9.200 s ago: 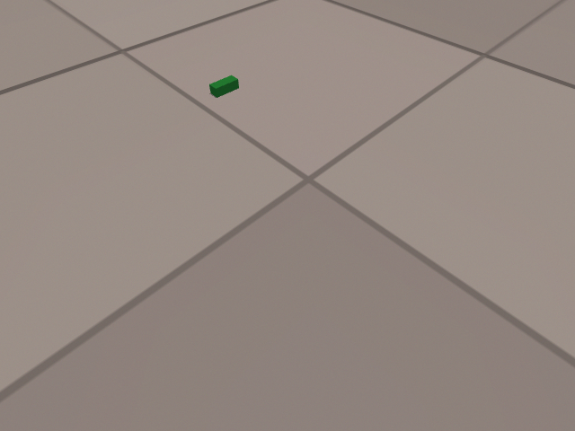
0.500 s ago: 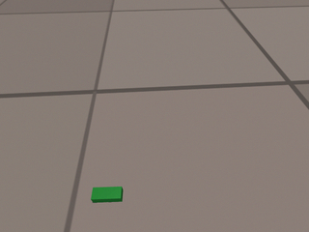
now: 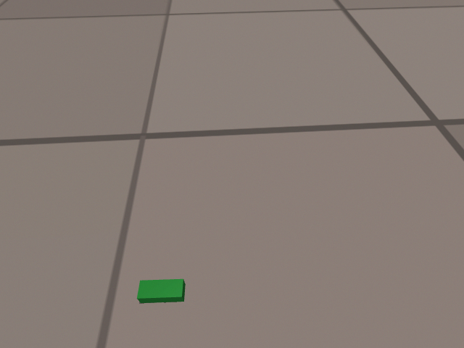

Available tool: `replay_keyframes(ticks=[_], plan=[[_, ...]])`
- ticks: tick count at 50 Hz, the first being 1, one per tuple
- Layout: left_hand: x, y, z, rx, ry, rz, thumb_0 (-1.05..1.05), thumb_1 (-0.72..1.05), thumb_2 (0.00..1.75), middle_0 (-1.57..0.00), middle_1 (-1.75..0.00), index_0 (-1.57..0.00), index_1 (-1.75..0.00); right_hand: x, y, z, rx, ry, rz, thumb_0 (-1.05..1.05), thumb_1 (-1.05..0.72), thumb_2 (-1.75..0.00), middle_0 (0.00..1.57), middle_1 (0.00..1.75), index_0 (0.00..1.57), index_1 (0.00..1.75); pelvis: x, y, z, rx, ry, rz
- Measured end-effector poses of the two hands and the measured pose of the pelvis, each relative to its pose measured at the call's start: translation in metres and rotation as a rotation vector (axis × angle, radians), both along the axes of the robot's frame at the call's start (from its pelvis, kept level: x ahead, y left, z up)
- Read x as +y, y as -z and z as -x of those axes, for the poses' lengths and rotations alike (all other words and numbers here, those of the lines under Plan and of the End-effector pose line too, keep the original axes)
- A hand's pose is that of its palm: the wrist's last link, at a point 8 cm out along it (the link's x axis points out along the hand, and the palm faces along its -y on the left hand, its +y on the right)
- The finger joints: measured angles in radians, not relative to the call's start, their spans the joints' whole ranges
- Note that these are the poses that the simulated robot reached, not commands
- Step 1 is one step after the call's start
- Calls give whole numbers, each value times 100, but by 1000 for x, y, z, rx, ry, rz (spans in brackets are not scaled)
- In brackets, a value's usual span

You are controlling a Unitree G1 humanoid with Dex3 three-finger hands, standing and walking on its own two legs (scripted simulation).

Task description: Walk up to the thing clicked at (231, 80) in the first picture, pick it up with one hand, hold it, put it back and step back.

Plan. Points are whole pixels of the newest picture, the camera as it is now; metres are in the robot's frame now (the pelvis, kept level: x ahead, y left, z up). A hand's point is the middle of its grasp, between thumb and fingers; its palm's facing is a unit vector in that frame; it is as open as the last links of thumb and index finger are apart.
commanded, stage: stand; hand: left
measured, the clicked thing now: (162, 291) +0.44 +0.32 -0.75
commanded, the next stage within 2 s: walk up in 0.74 s
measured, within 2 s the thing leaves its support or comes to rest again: neither
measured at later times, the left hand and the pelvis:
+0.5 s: hand out of the picture +0.08 +0.26 -0.16, palm faces -0.02 -0.94 -0.34, open 7.4 cm; pelvis +0.00 +0.00 +0.00, yaw +0 degrees
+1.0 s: hand out of the picture +0.05 +0.34 -0.16, palm faces +0.02 -0.90 -0.43, open 7.4 cm; pelvis -0.01 +0.05 -0.01, yaw +2 degrees
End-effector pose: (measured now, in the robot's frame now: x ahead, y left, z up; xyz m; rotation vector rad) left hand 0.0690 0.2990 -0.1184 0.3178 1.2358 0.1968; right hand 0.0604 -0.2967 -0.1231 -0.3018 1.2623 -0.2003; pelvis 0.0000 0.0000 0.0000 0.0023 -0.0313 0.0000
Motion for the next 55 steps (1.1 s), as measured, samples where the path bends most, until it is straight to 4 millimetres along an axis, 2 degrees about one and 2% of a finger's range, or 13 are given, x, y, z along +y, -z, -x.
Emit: replay_keyframes(ticks=[17, 39, 43, 47, 52, 55], plan=[[0, 0, -6, -11, 2, 5, 0, 90, 90, -20, -30, -20, -30, 2, -2, -5, -13, -5, 5, 1, -91, -90, 20, 30, 20, 30, 2, 0, -3, 0, 1, 1], [4, -2, -3, -22, -3, -10, 0, 90, 90, -20, -30, -20, -30, 1, 0, -4, -6, -4, 2, 1, -91, -90, 20, 30, 20, 30, 4, 1, -2, -1, 2, 6], [21, -5, 6, -43, -18, -50, 0, 90, 90, -20, -30, -20, -30, 0, 1, -6, 9, -10, 18, 1, -91, -90, 20, 30, 20, 30, 17, 4, 1, 3, 3, 15], [52, -6, 18, -32, -28, -90, 0, 90, 90, -21, -30, -21, -30, 10, 0, -8, 11, -26, 32, 1, -91, -90, 20, 30, 20, 30, 36, 8, 5, 6, -12, 29], [96, 8, 23, -15, -43, -92, 0, 90, 90, -20, -30, -20, -30, 39, 2, -4, 12, -31, 62, 0, -91, -90, 20, 30, 20, 30, 66, 19, 6, -8, -21, 8], [108, 11, 20, 3, -55, -78, 1, 90, 90, -20, -30, -20, -30, 61, -1, 1, 16, -18, 46, 0, -91, -90, 20, 30, 20, 30, 76, 16, 2, -5, -20, 8]])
